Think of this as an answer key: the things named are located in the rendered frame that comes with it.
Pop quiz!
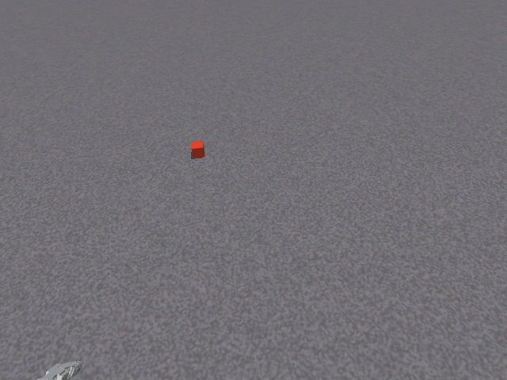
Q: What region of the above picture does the cube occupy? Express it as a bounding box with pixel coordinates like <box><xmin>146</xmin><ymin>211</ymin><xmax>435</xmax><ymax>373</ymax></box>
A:
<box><xmin>191</xmin><ymin>141</ymin><xmax>205</xmax><ymax>158</ymax></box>

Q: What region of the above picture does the left robot hand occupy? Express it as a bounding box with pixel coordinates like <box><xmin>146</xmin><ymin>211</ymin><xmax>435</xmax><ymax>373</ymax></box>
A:
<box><xmin>37</xmin><ymin>361</ymin><xmax>82</xmax><ymax>380</ymax></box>

